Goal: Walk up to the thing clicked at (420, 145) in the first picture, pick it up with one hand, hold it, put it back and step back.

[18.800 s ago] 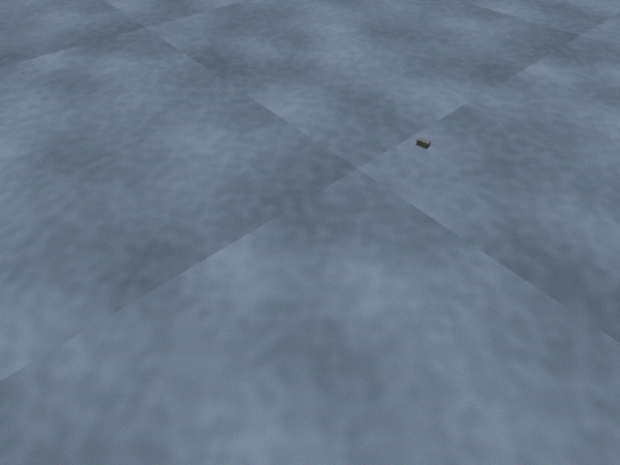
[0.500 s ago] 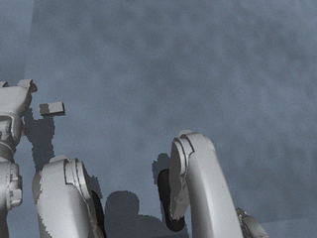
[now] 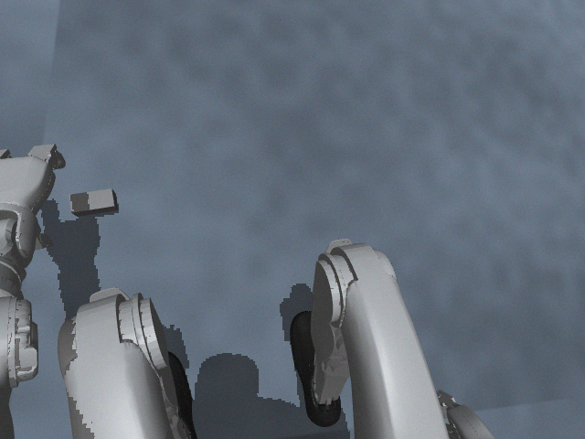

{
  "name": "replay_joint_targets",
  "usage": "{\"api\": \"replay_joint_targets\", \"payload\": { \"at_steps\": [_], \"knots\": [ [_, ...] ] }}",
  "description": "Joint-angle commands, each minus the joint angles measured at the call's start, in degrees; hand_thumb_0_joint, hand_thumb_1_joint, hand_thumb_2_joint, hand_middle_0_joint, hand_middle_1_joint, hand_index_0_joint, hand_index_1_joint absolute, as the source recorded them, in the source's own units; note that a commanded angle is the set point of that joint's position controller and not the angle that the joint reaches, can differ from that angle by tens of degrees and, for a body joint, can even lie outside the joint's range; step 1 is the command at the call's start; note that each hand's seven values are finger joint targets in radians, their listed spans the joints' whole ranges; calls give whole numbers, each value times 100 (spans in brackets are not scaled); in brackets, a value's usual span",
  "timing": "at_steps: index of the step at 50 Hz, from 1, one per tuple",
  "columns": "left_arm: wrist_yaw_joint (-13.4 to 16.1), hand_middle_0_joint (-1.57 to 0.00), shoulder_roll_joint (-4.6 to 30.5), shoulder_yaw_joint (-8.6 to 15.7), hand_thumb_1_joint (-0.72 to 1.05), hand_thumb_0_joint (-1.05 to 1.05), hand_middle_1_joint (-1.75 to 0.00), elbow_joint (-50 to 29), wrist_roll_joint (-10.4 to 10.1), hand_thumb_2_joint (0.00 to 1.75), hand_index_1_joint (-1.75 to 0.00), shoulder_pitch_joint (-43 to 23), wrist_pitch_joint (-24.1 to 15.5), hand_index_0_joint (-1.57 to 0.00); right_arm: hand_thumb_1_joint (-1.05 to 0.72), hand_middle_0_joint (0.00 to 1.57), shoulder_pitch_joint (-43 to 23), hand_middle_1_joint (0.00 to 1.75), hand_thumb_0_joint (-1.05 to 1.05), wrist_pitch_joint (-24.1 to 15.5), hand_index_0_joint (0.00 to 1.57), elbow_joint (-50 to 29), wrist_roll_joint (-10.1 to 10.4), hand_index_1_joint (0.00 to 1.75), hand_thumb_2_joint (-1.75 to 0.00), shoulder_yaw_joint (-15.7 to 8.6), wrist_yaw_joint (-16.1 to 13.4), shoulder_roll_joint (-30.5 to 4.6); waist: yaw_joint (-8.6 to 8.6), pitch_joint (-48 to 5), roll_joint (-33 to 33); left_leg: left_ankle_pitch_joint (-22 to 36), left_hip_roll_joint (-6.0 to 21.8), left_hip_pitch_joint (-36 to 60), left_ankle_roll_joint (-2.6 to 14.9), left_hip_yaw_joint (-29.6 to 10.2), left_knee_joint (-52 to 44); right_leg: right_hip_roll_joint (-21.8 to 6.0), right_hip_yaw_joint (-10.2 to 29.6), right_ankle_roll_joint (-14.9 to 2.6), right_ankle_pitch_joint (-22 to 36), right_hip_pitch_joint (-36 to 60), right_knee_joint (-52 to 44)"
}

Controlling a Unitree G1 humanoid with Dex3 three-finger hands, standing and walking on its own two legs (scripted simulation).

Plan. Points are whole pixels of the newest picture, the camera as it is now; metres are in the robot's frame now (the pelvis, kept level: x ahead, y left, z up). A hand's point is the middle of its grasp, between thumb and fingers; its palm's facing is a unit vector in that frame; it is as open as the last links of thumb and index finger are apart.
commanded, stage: rise first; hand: left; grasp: from above
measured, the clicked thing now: (94, 202) +0.49 +0.24 -0.31
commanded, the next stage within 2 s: approach in 0.66 s
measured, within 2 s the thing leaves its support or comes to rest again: neither
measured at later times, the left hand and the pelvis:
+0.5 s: hand (33, 211) +0.44 +0.28 -0.18, palm faces -0.47 -0.04 -0.88, open 11.9 cm; pelvis +0.00 +0.00 +0.00, yaw +0 degrees
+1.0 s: hand (58, 198) +0.46 +0.25 -0.18, palm faces -0.45 -0.03 -0.89, open 11.9 cm; pelvis +0.00 +0.00 +0.00, yaw +0 degrees
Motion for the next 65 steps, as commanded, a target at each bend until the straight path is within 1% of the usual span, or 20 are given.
{"api": "replay_joint_targets", "payload": {
  "at_steps": [1, 23, 26, 27, 29, 32, 37, 39, 42, 45, 50, 51, 52, 57, 59, 60, 61, 63, 64, 65],
  "knots": [
    [212, -38, 1353, 139, -23, 0, -67, -807, -89, 77, -69, -1833, -89, -36, -90, 20, 1200, 30, 0, -4, 20, -40, 11, 30, -90, -451, -90, -1469, -147, -3797, 1495, 905, -301, 2865, 163, 552, -1322, 335, -463, -267, 1159, 1816, -1391],
    [215, -46, 1368, 183, -15, 0, -59, -647, -19, 70, -61, -1629, -92, -44, -90, 20, 1185, 30, 0, -95, 20, -31, -16, 30, -90, -474, -5, -1486, -62, -3780, 1536, 909, -338, 3010, 141, 567, -1391, 300, -482, -265, 1110, 1769, -1329],
    [240, -45, 1271, 62, -15, 0, -60, -573, 7, 69, -62, -1860, -141, -43, -90, 20, 1201, 30, 0, -120, 20, -19, -49, 30, -90, -439, 22, -1478, -243, -3626, 1527, 896, -335, 2890, 153, 582, -1294, 315, -477, -248, 1150, 1729, -1332],
    [290, -44, 1654, 309, -16, 0, -61, -877, 0, 70, -63, -1982, -186, -43, -90, 20, 1200, 30, 0, -129, 20, -37, -56, 30, -90, -453, 22, -1501, -151, -3768, 1501, 943, -329, 2884, 156, 588, -1255, 314, -450, -247, 1203, 1875, -1340],
    [320, -46, 1536, 346, -14, 0, -59, -727, 16, 69, -61, -1613, -155, -44, -90, 20, 1264, 30, 0, -122, 20, -14, -64, 30, -90, -470, 33, -1484, -23, -3924, 1562, 1073, -342, 3012, 146, 616, -1289, 296, -439, -247, 1281, 1936, -1324],
    [355, -44, 1317, 167, -15, 0, -61, -613, 18, 69, -63, -1843, -150, -42, -90, 20, 1240, 30, 0, -145, 20, -5, -108, 30, -90, -461, 73, -1492, -220, -3824, 1660, 1023, -323, 3019, 135, 582, -1274, 317, -486, -244, 1266, 1793, -1295],
    [337, -45, 1395, 245, -16, 0, -58, -596, 20, 71, -61, -1526, -52, -43, -90, 20, 1191, 30, 0, -116, 20, 5, -89, 30, -90, -493, 67, -1493, -37, -3899, 1624, 989, -344, 2938, 146, 633, -1337, 322, -440, -258, 1221, 1892, -1362],
    [302, -40, 1264, 183, -19, 0, -62, -589, -11, 72, -67, -1529, -46, -39, -90, 20, 1215, 30, 0, -88, 20, 0, -83, 30, -90, -493, 65, -1480, -79, -3935, 1528, 1050, -338, 2925, 155, 601, -1311, 322, -455, -259, 1305, 1950, -1330],
    [237, -39, 1019, -57, -18, 0, -69, -531, -40, 71, -69, -2153, -97, -39, -90, 20, 1235, 30, 0, -142, 20, 25, -102, 30, -90, -443, 91, -1497, -437, -3548, 1391, 830, -333, 2713, 179, 552, -1183, 324, -475, -243, 1159, 1681, -1338],
    [312, -39, 901, -135, -20, 0, -69, -681, -40, 73, -70, -2380, -160, -39, -90, 20, 1268, 30, 0, -200, 20, 82, -120, 30, -90, -450, 96, -1490, -400, -3683, 1604, 756, -316, 2944, 118, 510, -1286, 327, -539, -272, 1038, 1606, -1355],
    [540, -38, 637, -386, -21, 0, -70, -382, 93, 73, -71, -2860, -1, -37, -90, 20, 1314, 30, 0, -283, 20, 86, -178, 30, -90, -394, 150, -1529, -639, -3751, 1890, 898, -304, 3103, 89, 532, -1226, 341, -578, -262, 1241, 1534, -1285],
    [635, -37, 961, -163, -23, 0, -69, -693, 128, 76, -70, -2975, 10, -36, -90, 20, 1387, 30, 0, -257, 20, 129, -182, 30, -90, -410, 143, -1561, -508, -4048, 1991, 1047, -290, 3234, 79, 523, -1277, 348, -576, -272, 1361, 1677, -1290],
    [679, -39, 844, -193, -22, 0, -68, -98, 203, 74, -69, -2576, 148, -38, -90, 20, 1355, 30, 0, -264, 20, 50, -173, 30, -90, -380, 165, -1562, -477, -3845, 2003, 1043, -318, 3168, 71, 549, -1298, 330, -569, -300, 1353, 1582, -1220],
    [814, -37, 1079, 105, -25, 0, -67, 145, 118, 77, -69, -2435, 536, -35, -90, 20, 1323, 30, 0, -217, 20, -76, -180, 30, -90, -297, 282, -1511, -388, -3874, 1753, 1068, -318, 2765, 165, 669, -1253, 372, -471, -265, 1457, 1982, -1359],
    [728, -36, 1008, 30, -26, 0, -68, 329, 59, 78, -70, -2197, 673, -34, -90, 20, 1243, 30, 0, -196, 20, -122, -133, 30, -90, -258, 296, -1505, -368, -3835, 1550, 1025, -319, 2500, 221, 690, -1224, 415, -429, -233, 1435, 2112, -1389],
    [698, -35, 1247, 182, -26, 0, -69, 360, 29, 78, -71, -2120, 715, -33, -90, 20, 1197, 30, 0, -188, 20, -193, -108, 30, -89, -259, 292, -1554, -374, -3796, 1354, 950, -314, 2413, 250, 660, -1210, 430, -429, -214, 1374, 2174, -1396],
    [589, -34, 1015, -22, -27, 0, -69, 461, -7, 79, -71, -1908, 759, -33, -90, 20, 1179, 30, 0, -195, 20, -217, -52, 30, -89, -246, 294, -1510, -325, -3708, 1313, 968, -322, 2317, 268, 682, -1200, 430, -394, -207, 1387, 2191, -1399],
    [519, -35, 1450, 370, -27, 0, -69, 374, -116, 79, -71, -1690, 771, -33, -90, 20, 1204, 30, 0, -182, 20, -246, -31, 30, -89, -288, 267, -1565, -217, -3717, 1182, 869, -322, 2208, 281, 660, -1226, 410, -387, -196, 1243, 2303, -1387],
    [400, -33, 1113, 69, -28, 0, -71, 322, -140, 79, -72, -1749, 754, -32, -90, 20, 1180, 30, 0, -216, 20, -285, -30, 30, -90, -228, 291, -1473, -309, -3546, 1226, 863, -334, 2114, 283, 684, -1214, 412, -371, -201, 1244, 2294, -1370],
    [382, -32, 1494, 411, -29, 0, -72, 273, -177, 79, -74, -1716, 704, -31, -90, 20, 1221, 30, 0, -202, 20, -220, -47, 30, -89, -301, 266, -1553, -315, -3552, 1019, 735, -305, 2072, 302, 633, -1200, 423, -391, -185, 1129, 2294, -1409]
  ]
}}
